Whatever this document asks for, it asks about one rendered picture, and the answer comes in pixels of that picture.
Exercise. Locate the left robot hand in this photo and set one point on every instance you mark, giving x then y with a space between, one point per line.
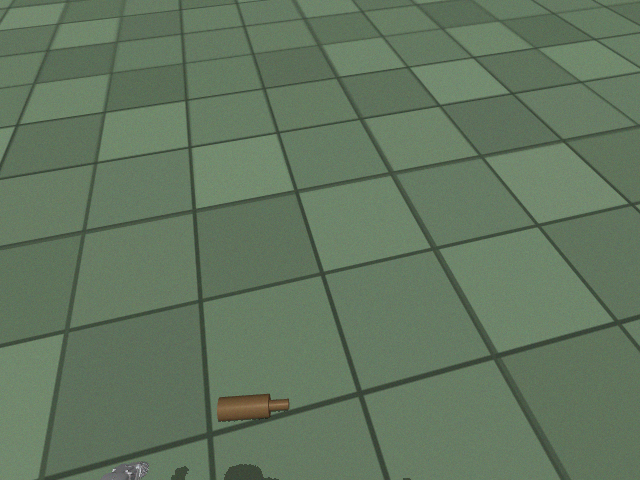
132 471

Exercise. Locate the bottle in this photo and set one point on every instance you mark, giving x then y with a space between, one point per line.
248 407

